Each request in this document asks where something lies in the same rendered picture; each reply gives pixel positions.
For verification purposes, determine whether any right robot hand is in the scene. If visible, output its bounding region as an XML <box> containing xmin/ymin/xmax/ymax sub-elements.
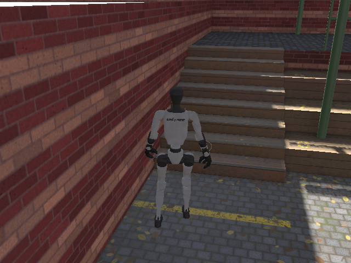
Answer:
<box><xmin>199</xmin><ymin>155</ymin><xmax>212</xmax><ymax>169</ymax></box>

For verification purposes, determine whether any left robot forearm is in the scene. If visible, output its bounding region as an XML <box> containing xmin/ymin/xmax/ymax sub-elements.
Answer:
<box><xmin>146</xmin><ymin>131</ymin><xmax>155</xmax><ymax>150</ymax></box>

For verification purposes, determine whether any left robot hand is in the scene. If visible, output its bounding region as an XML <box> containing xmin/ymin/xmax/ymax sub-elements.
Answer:
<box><xmin>145</xmin><ymin>148</ymin><xmax>157</xmax><ymax>158</ymax></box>

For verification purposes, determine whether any robot right shin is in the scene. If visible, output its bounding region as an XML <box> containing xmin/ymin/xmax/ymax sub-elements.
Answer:
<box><xmin>183</xmin><ymin>178</ymin><xmax>191</xmax><ymax>211</ymax></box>

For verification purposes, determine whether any right robot upper arm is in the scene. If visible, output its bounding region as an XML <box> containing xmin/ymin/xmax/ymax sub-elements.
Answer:
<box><xmin>188</xmin><ymin>111</ymin><xmax>204</xmax><ymax>141</ymax></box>

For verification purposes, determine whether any left robot foot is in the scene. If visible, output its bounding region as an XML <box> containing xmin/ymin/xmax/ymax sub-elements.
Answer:
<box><xmin>155</xmin><ymin>215</ymin><xmax>163</xmax><ymax>228</ymax></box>

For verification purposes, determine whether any right robot forearm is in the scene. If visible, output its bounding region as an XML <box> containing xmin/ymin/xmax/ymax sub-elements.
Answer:
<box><xmin>198</xmin><ymin>132</ymin><xmax>210</xmax><ymax>157</ymax></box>

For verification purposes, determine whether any left robot upper arm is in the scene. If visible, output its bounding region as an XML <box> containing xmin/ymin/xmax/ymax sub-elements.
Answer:
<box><xmin>149</xmin><ymin>110</ymin><xmax>165</xmax><ymax>140</ymax></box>

